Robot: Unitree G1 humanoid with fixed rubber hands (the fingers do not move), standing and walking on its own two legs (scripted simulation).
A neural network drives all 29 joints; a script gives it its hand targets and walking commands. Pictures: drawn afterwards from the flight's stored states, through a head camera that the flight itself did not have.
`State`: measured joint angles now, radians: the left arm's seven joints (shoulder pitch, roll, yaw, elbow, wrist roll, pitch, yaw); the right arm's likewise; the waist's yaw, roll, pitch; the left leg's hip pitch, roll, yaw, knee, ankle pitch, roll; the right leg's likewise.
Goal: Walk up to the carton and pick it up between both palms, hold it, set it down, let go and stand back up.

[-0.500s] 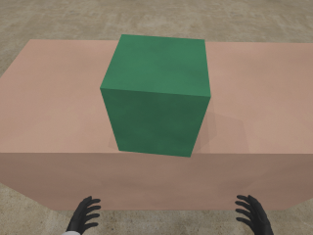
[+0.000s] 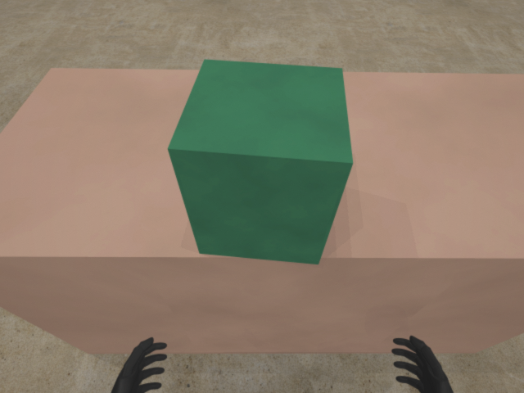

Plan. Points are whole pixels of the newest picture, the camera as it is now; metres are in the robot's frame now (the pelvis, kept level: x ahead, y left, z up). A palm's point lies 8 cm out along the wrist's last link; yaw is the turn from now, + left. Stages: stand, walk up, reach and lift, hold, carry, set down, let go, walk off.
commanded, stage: stand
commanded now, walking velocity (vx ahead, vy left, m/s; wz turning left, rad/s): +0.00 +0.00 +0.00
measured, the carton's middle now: (265, 168) +0.45 +0.02 +0.10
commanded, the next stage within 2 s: none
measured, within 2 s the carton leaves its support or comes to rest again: neither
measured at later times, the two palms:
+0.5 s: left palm out of the picture +0.13 +0.29 -0.11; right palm (461, 392) +0.16 -0.28 -0.08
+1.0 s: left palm out of the picture +0.11 +0.29 -0.11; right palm out of the picture +0.13 -0.28 -0.08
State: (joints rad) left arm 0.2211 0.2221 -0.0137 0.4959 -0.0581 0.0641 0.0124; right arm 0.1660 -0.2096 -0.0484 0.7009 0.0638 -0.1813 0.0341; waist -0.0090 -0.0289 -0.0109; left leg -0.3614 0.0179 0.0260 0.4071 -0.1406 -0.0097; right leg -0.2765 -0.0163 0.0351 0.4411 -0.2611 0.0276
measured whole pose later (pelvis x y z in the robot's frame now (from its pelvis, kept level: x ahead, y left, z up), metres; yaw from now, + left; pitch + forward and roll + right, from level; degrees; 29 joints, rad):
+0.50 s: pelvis +0.02 +0.01 +0.00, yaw +0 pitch +6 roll +0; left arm 0.23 0.30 0.10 0.75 -0.02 -0.03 -0.01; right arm 0.17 -0.33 -0.05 0.76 0.03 -0.05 0.03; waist -0.01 -0.03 -0.05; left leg -0.36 0.02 0.03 0.48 -0.21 0.00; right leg -0.25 -0.02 0.04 0.45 -0.30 0.03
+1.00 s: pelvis +0.00 +0.01 +0.00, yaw +0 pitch +4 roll -1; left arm 0.24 0.30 0.10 0.82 -0.02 -0.04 -0.01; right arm 0.17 -0.33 -0.05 0.83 0.03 -0.05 0.03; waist -0.01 -0.02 -0.09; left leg -0.36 0.02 0.03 0.48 -0.19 0.00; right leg -0.25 -0.02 0.04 0.45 -0.28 0.03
